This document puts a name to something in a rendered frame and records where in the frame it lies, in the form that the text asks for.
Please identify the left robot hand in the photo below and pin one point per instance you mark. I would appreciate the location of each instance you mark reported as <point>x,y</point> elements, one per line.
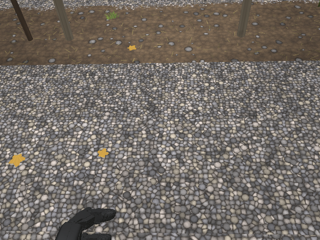
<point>84,219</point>

